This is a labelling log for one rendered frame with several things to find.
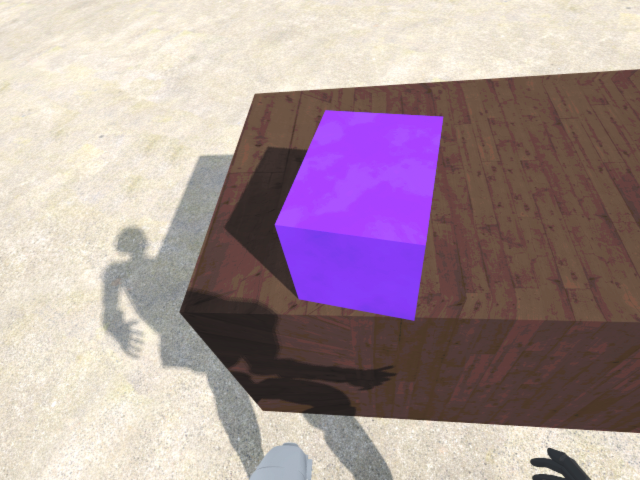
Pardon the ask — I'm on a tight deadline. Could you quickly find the robot right hand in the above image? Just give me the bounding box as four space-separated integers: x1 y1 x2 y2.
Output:
530 448 591 480

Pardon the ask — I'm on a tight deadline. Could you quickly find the carton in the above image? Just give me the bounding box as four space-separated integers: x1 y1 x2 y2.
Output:
275 110 443 321

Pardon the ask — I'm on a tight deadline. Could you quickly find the pedestal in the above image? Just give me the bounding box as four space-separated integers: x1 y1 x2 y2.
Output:
179 69 640 433

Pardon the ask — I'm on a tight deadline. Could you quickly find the left robot thigh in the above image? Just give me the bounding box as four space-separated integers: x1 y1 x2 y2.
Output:
249 445 313 480

